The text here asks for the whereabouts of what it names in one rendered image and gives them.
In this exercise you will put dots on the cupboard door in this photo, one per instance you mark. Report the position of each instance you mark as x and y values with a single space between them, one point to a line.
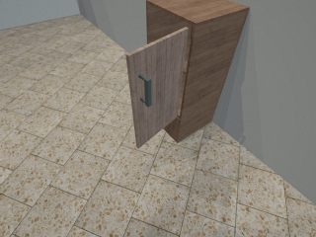
163 62

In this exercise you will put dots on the handle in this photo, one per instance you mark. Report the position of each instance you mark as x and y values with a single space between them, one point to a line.
147 90

